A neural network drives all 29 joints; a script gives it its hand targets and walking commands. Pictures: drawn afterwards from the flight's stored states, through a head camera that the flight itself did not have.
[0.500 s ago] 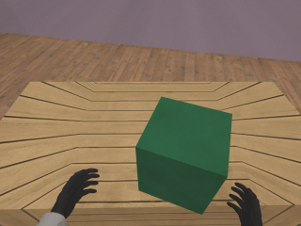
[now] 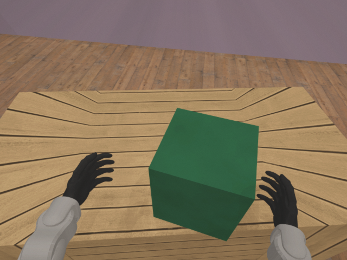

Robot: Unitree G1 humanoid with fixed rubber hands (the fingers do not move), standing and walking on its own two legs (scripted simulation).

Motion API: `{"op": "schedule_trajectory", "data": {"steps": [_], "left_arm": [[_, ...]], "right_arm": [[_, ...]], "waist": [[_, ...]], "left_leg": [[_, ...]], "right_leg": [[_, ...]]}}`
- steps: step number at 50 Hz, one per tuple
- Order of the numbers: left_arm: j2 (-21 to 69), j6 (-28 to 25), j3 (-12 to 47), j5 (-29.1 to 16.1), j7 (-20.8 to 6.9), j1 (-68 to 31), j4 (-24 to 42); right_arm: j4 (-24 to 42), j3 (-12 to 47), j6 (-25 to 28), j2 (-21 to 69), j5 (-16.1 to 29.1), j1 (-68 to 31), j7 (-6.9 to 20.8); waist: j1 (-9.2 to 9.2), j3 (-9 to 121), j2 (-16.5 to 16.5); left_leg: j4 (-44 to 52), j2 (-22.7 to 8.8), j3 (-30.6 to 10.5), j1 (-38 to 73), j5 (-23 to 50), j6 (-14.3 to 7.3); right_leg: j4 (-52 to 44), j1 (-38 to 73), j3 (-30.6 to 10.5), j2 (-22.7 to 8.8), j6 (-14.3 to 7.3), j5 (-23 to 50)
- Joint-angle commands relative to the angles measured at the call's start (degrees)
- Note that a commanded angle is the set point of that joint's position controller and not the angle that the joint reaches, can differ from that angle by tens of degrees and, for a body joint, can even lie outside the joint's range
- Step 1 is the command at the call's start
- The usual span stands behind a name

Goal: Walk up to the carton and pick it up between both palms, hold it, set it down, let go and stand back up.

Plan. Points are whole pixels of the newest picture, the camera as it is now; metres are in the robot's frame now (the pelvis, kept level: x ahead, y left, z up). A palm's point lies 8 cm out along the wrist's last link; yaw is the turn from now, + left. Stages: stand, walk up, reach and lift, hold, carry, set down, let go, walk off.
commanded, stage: reach and lift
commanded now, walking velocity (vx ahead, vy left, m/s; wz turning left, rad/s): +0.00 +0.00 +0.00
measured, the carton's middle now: (202, 175) +0.36 -0.06 -0.02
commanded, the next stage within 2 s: none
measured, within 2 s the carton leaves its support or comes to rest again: neither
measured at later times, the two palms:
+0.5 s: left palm (88, 150) +0.33 +0.20 +0.12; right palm (298, 187) +0.25 -0.22 +0.10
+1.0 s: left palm (104, 109) +0.41 +0.17 +0.17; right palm (298, 150) +0.32 -0.23 +0.14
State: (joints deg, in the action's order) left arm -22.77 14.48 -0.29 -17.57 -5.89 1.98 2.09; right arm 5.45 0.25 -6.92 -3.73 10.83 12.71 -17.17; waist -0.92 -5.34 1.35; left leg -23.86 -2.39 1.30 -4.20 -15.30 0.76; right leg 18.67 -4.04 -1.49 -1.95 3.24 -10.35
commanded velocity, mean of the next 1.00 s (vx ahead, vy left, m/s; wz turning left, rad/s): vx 0.00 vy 0.00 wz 0.00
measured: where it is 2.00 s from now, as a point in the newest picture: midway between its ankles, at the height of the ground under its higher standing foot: outside the picture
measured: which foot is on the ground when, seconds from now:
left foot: down 0.00-1.00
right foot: down 0.00-1.00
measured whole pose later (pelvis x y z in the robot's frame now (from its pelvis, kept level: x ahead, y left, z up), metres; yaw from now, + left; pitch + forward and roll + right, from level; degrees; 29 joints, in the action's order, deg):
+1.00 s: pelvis -0.02 +0.00 +0.00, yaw +0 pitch -1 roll -1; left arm -24.2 31.0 -5.1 -13.4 -5.9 -39.6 -22.6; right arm -13.0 -3.6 -23.7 -10.4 17.3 -27.2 -15.8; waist -8.2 -2.6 2.2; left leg -23.3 -2.2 1.2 -9.0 -13.1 0.7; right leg 18.8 -9.1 -1.4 -2.1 3.1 -8.4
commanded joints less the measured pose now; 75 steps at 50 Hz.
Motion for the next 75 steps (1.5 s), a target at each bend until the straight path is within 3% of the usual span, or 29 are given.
{"op": "schedule_trajectory", "data": {"steps": [1, 6, 9, 12, 15, 18, 19, 20, 21, 22, 26, 31, 37, 45, 46, 47, 49, 50, 51, 52, 57, 59, 66, 68, 70, 71, 72, 73, 75], "left_arm": [[-6.1, 3.1, -5.2, 1.4, 0.0, -14.2, 9.5], [-4.5, 6.8, -7.5, 2.7, -0.4, -14.9, 13.3], [-4.6, 8.7, -8.0, 2.2, 0.1, -17.3, 16.0], [-5.5, 10.7, -8.3, 2.2, 0.5, -24.1, 15.2], [-5.6, 12.5, -8.0, 1.9, 0.4, -27.7, 11.6], [-5.0, 14.8, -8.4, 2.7, -0.3, -28.6, 6.7], [-6.3, 15.3, -8.2, 2.3, -0.6, -37.3, 4.7], [-5.2, 15.1, -8.4, 2.9, -0.7, -33.3, 4.1], [-7.9, 15.4, -7.8, 2.4, -0.6, -42.5, 2.5], [-6.5, 15.1, -8.1, 2.8, -0.3, -38.8, 0.9], [-8.3, 14.4, -8.5, 2.7, 0.1, -45.7, 1.2], [-9.6, 14.9, -9.7, 3.1, 0.2, -47.0, -2.1], [-9.3, 15.8, -10.2, 4.3, -0.2, -53.0, -8.9], [-9.7, 14.3, -8.1, 4.3, 0.0, -62.1, -15.1], [-10.6, 14.1, -7.0, 3.9, 0.1, -68.1, -15.7], [-10.5, 13.9, -7.3, 4.3, 0.0, -64.0, -18.9], [-10.7, 13.6, -6.0, 3.4, -0.2, -71.6, -19.8], [-10.1, 13.2, -6.1, 4.2, -0.3, -67.6, -21.6], [-11.4, 12.9, -5.3, 3.7, -0.3, -74.1, -21.7], [-10.1, 12.3, -5.6, 4.1, -0.1, -71.5, -24.2], [-10.6, 10.3, -4.5, 4.2, 0.3, -77.0, -28.7], [-10.7, 8.8, -3.5, 3.6, 0.4, -81.2, -35.9], [-8.2, 1.6, -3.7, 7.1, -0.1, -74.6, -49.9], [-7.0, -2.2, -2.7, 7.2, 0.1, -74.6, -47.4], [-5.4, -5.4, -3.2, 7.3, 0.3, -72.9, -52.5], [-6.0, -7.6, -2.8, 7.5, 0.6, -75.3, -47.5], [-4.6, -9.3, -2.7, 7.5, 1.0, -73.7, -53.3], [-5.1, -11.0, -3.1, 7.4, 1.4, -75.2, -51.0], [-4.3, -13.9, -0.7, 6.5, 2.2, -76.3, -50.9]], "right_arm": [[9.8, -2.2, -2.7, -4.8, 0.7, -9.5, 0.1], [15.6, -3.4, -5.5, -6.5, 1.2, -12.3, 0.0], [17.0, -3.1, -7.2, -7.7, 1.7, -12.8, 0.4], [17.3, -4.5, -9.6, -8.1, 2.0, -18.8, 0.5], [14.5, -5.3, -11.9, -8.8, 2.4, -21.9, 0.4], [10.6, -5.1, -13.9, -9.2, 2.7, -22.8, 0.3], [10.8, -6.0, -15.0, -10.3, 2.7, -29.7, 0.1], [8.7, -5.6, -15.5, -8.9, 3.1, -26.5, 0.1], [9.8, -6.7, -16.1, -9.9, 2.6, -34.6, 0.2], [7.5, -6.3, -16.3, -9.4, 3.4, -32.3, 0.4], [8.3, -6.5, -15.1, -11.5, 3.9, -41.2, 0.7], [4.4, -6.7, -14.3, -12.7, 4.7, -45.2, 0.9], [-1.9, -5.5, -15.2, -12.8, 5.2, -50.6, 1.0], [-8.7, -6.1, -14.2, -13.6, 6.4, -59.8, 1.5], [-8.7, -7.0, -14.1, -14.7, 5.8, -64.7, 1.5], [-10.6, -6.0, -13.9, -13.6, 6.2, -61.3, 1.6], [-11.4, -6.9, -13.9, -13.8, 5.9, -68.7, 1.5], [-13.8, -6.8, -13.5, -13.2, 5.6, -64.5, 1.4], [-12.9, -7.6, -13.4, -14.8, 5.1, -71.0, 1.4], [-15.5, -7.1, -13.3, -13.0, 5.2, -68.2, 1.5], [-21.1, -7.6, -11.9, -13.9, 4.5, -74.0, 2.2], [-27.2, -7.4, -11.4, -13.1, 3.7, -77.6, 2.3], [-37.0, -2.2, -4.2, -9.7, 5.9, -74.4, 2.1], [-36.8, -1.4, -1.4, -7.8, 5.8, -73.4, 1.5], [-40.0, -1.0, 1.4, -5.6, 5.6, -72.5, 1.3], [-38.8, -2.5, 3.2, -6.3, 5.1, -72.4, 1.4], [-41.7, -2.4, 4.5, -5.6, 4.2, -72.4, 1.5], [-38.9, -3.7, 6.3, -6.4, 3.2, -72.8, 1.4], [-40.7, -5.7, 8.5, -6.3, 1.4, -71.9, 1.6]], "waist": [[-1.59, 9.9, -5.3], [-1.87, 13.1, -4.1], [-0.65, 15.6, -4.4], [-1.22, 14.3, -4.0], [-3.03, 13.1, -3.4], [-3.2, 11.4, -2.8], [-4.22, 12.4, -2.9], [-3.93, 10.6, -3.6], [-4.76, 12.4, -3.9], [-3.8, 11.8, -4.0], [-4.42, 21.0, -5.3], [-4.81, 26.5, -3.2], [-5.5, 24.2, -2.1], [-7.26, 28.1, -3.8], [-7.92, 30.0, -4.2], [-7.81, 29.0, -4.1], [-8.53, 30.5, -4.5], [-8.67, 30.3, -5.2], [-9.29, 32.1, -5.5], [-8.57, 31.6, -5.3], [-9.79, 36.4, -5.3], [-10.36, 35.3, -5.0], [-8.56, 32.9, -2.2], [-9.27, 35.3, -3.2], [-8.28, 32.4, -3.2], [-8.89, 35.4, -6.0], [-8.24, 33.5, -4.9], [-7.96, 36.0, -5.7], [-9.6, 37.9, -8.3]], "left_leg": [[3.8, 1.6, 1.3, 1.9, 17.0, 1.2], [4.0, 1.9, 2.2, 4.8, 19.3, 1.2], [4.0, 2.1, 2.4, 5.2, 20.1, 1.5], [4.4, 1.5, 2.4, 2.9, 15.3, 1.0], [4.9, 1.3, 2.2, 1.7, 13.3, 0.7], [5.5, 1.2, 2.2, 0.6, 11.0, 0.2], [5.6, 1.7, 2.4, -2.1, 7.0, -0.1], [6.4, 1.4, 2.0, -1.6, 5.7, -0.2], [6.4, 1.6, 2.1, -4.0, 4.0, -0.3], [6.6, 1.5, 2.1, -3.2, 3.9, -0.3], [4.8, 2.0, 2.0, -1.6, 9.8, -0.1], [3.3, 2.4, 2.4, -0.3, 16.4, -0.1], [3.4, 2.8, 2.4, -0.8, 15.4, -0.7], [3.0, 3.0, 2.0, -1.0, 17.4, -0.9], [2.8, 3.3, 2.2, -2.0, 17.1, -0.6], [2.8, 3.4, 2.3, -1.7, 16.3, -0.8], [3.1, 3.6, 2.1, -3.2, 15.4, -1.0], [3.4, 3.6, 2.0, -1.9, 15.6, -1.1], [3.2, 3.4, 1.8, -3.1, 14.2, -0.9], [3.4, 3.6, 1.6, -2.5, 13.7, -1.4], [2.2, 3.4, 1.7, 0.1, 16.9, -0.7], [1.8, 3.3, 1.2, -3.3, 14.0, -1.0], [-0.5, 4.0, 1.5, -3.7, 20.9, -0.9], [-0.5, 4.5, 1.5, -3.2, 20.3, -1.1], [-0.5, 4.6, 1.5, -4.2, 19.0, -1.2], [-0.7, 4.7, 1.3, -2.3, 19.9, -0.7], [-1.3, 4.0, 0.8, -3.5, 18.9, -0.7], [-1.1, 4.3, 1.2, -2.1, 18.9, -0.3], [-2.0, 3.9, 1.0, -1.8, 17.2, 0.6]], "right_leg": [[-1.1, 4.2, 2.2, 2.0, -3.6, 16.0], [-0.8, 5.4, 2.8, 2.5, -3.3, 19.1], [-0.3, 6.1, 2.3, 2.4, -3.4, 19.4], [0.0, 4.6, 2.2, 2.3, -3.2, 16.5], [0.1, 5.1, 1.7, 2.0, -3.3, 16.5], [0.1, 5.6, 1.6, 2.1, -3.2, 15.8], [0.1, 4.2, 0.9, 1.8, -3.0, 12.7], [0.1, 4.8, 0.9, 1.6, -3.2, 11.9], [0.3, 4.1, 1.1, 2.0, -3.3, 9.4], [0.4, 4.8, 1.0, 1.9, -3.3, 9.7], [0.9, 6.0, 1.4, 3.1, -3.6, 14.7], [2.5, 9.2, 1.4, 3.4, -2.9, 24.4], [1.9, 8.4, 2.5, 3.9, -2.5, 25.0], [2.3, 8.4, 3.0, 4.0, -2.4, 28.4], [2.5, 7.6, 3.2, 4.0, -2.4, 27.5], [2.3, 8.1, 2.8, 3.9, -2.3, 28.3], [2.1, 7.5, 3.1, 3.9, -2.3, 27.1], [2.3, 7.7, 3.2, 3.9, -2.4, 27.8], [2.4, 6.2, 3.8, 3.9, -2.4, 26.2], [2.1, 6.2, 3.4, 3.9, -2.5, 25.3], [1.8, 4.3, 4.8, 4.8, -2.7, 25.0], [2.5, 2.1, 4.8, 4.2, -2.5, 22.7], [3.2, 4.7, 4.9, 5.0, -1.6, 30.1], [3.1, 4.9, 4.9, 4.8, -1.7, 30.0], [2.7, 2.5, 4.5, 4.5, -1.3, 27.8], [2.9, 1.9, 4.7, 4.6, -1.7, 27.5], [2.6, -0.9, 5.0, 4.5, -1.7, 24.5], [2.4, -1.2, 5.0, 4.7, -1.6, 23.8], [2.5, -5.3, 5.5, 4.6, -2.4, 20.2]]}}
